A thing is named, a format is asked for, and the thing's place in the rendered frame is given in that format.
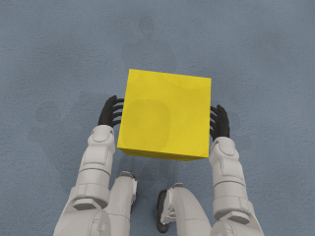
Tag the robot right hand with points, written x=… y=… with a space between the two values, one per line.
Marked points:
x=221 y=127

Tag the left robot upper arm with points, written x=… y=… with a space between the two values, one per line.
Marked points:
x=86 y=222

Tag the robot left thigh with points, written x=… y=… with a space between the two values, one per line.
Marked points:
x=122 y=194

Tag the right robot foot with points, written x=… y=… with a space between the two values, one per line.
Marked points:
x=161 y=227

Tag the right robot upper arm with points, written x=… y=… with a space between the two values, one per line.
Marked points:
x=226 y=227

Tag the left robot forearm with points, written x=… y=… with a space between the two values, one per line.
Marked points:
x=91 y=190

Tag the right robot forearm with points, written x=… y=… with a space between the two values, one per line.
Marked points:
x=231 y=200

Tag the robot left hand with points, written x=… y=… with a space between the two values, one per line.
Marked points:
x=106 y=116

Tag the carton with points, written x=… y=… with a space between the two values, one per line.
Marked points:
x=166 y=116

